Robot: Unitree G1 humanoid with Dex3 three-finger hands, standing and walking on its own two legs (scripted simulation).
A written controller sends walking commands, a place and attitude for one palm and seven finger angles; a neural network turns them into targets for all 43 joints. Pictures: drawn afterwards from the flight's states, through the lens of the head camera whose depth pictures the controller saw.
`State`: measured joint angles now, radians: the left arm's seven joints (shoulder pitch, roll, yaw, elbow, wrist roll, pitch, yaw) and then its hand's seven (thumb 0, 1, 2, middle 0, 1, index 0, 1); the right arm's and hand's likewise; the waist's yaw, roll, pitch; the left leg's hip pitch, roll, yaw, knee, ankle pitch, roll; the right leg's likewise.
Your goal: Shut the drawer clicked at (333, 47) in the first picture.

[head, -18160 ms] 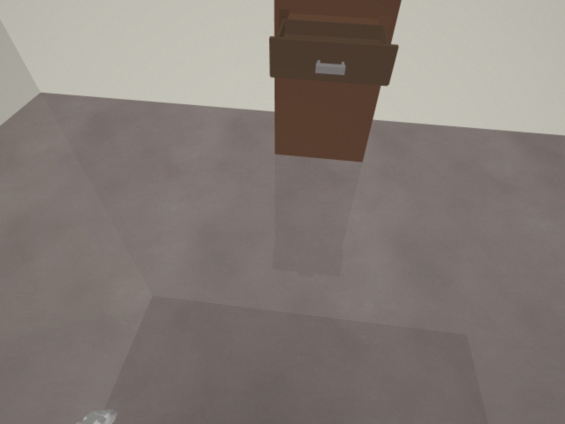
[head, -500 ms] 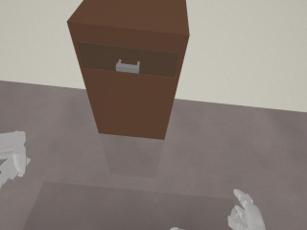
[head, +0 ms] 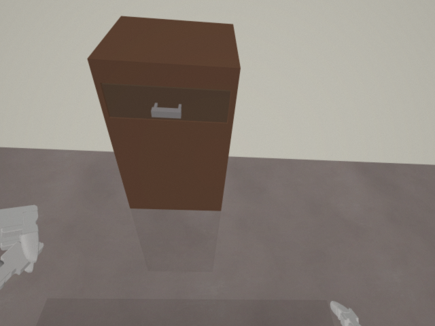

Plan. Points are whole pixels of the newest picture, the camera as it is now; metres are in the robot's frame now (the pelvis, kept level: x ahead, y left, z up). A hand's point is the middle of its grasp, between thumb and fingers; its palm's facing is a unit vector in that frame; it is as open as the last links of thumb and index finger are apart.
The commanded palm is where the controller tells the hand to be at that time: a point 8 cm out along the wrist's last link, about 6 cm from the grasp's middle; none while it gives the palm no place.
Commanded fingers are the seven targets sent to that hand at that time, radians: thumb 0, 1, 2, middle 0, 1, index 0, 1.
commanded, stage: stop stepping back and stand still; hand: left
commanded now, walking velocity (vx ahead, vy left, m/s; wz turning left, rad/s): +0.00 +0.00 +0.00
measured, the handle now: (167, 109) +0.85 +0.20 -0.08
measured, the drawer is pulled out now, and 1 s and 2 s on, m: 0.00 0.00 0.00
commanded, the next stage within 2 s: let the arm hang, fingers relaxed in 0.52 s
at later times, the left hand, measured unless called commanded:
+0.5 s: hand (40, 233) +0.20 +0.25 +0.16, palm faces +0.34 -0.83 -0.44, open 3.3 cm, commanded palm +0.14 +0.29 +0.18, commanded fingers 0.00 0.90 0.90 -1.40 -1.60 -1.40 -1.60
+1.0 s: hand out of the picture +0.00 +0.21 -0.18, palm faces +0.04 -0.98 -0.21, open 3.5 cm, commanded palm none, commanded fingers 0.00 0.90 0.90 -0.60 -0.73 -0.60 -0.73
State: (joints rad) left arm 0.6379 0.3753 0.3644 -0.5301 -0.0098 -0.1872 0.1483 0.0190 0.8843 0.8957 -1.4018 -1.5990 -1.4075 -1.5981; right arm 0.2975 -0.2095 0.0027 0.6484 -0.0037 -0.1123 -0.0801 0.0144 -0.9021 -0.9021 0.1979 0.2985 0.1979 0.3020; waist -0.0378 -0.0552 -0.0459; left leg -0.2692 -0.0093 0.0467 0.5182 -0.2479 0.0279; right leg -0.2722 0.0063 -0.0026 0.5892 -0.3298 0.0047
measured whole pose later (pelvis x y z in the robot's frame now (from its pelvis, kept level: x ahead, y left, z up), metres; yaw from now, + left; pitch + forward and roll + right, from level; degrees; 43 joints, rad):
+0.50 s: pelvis +0.01 +0.01 +0.01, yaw +0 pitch +0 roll -1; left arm 0.61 0.38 0.35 -0.55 -0.03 -0.21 0.13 0.02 0.88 0.90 -1.40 -1.60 -1.41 -1.60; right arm 0.19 -0.19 0.02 0.60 0.00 -0.10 -0.06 0.01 -0.90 -0.90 0.20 0.30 0.20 0.30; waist 0.00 -0.02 0.02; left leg -0.23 0.00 0.05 0.46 -0.23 0.03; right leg -0.18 0.02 -0.01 0.42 -0.24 -0.01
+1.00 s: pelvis -0.02 +0.01 +0.00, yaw +1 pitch -1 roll -1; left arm 0.33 0.24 0.02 0.92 0.02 0.04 0.02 0.02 0.90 0.89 -0.94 -1.17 -0.95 -1.15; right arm 0.27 -0.20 0.01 0.96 -0.02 0.03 0.00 0.01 -0.90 -0.90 0.20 0.30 0.20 0.30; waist 0.00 -0.05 0.06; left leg -0.29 -0.01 0.02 0.51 -0.21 0.04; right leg -0.22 0.00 -0.04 0.47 -0.24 0.00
